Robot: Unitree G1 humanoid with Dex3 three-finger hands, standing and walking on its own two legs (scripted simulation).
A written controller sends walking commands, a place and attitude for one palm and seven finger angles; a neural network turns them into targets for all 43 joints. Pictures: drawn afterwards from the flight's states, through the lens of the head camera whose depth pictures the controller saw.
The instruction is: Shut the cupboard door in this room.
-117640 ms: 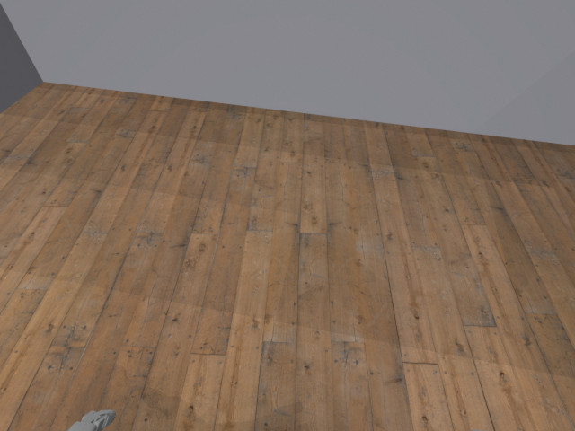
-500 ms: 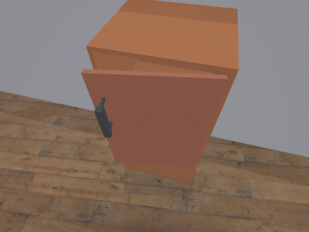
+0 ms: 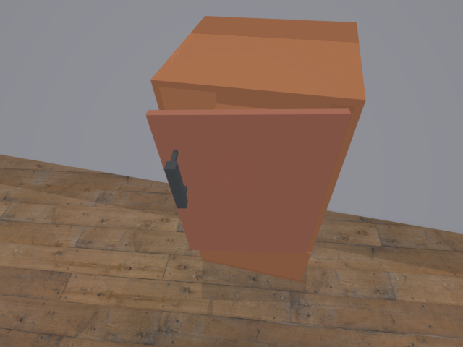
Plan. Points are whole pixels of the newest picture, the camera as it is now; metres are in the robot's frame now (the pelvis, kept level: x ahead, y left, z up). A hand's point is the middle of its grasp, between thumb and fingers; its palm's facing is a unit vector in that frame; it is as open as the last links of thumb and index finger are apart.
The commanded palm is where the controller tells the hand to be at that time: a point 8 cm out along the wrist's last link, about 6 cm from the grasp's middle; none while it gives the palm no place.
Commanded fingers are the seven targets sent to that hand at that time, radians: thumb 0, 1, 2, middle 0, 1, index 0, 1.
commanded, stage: come to a stop and stand still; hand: left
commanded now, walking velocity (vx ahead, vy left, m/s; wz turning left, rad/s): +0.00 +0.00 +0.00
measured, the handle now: (178, 179) +0.48 +0.17 -0.03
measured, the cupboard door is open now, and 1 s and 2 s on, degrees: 11 11 11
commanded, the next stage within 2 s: look again from close up in 0.04 s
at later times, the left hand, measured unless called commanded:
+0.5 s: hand out of the picture +0.03 +0.14 -0.16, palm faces +0.00 -0.97 -0.23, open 7.3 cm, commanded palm none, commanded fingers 0.00 0.90 0.90 -0.20 -0.30 -0.20 -0.30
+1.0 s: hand (170, 308) +0.19 +0.13 -0.02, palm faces +0.03 -1.00 -0.02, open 6.7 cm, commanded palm +0.13 +0.19 -0.06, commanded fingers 0.00 0.90 0.90 -0.47 -0.60 -0.47 -0.60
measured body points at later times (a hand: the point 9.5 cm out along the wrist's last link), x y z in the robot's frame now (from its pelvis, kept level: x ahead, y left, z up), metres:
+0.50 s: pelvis +0.02 -0.04 +0.01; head +0.04 -0.06 +0.46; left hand +0.03 +0.19 -0.14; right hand +0.01 -0.26 -0.16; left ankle +0.02 +0.10 -0.73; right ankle +0.02 -0.16 -0.73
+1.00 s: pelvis +0.00 -0.05 -0.06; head +0.04 -0.05 +0.39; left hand +0.18 +0.18 -0.02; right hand +0.22 -0.31 -0.11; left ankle +0.02 +0.10 -0.73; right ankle +0.02 -0.16 -0.73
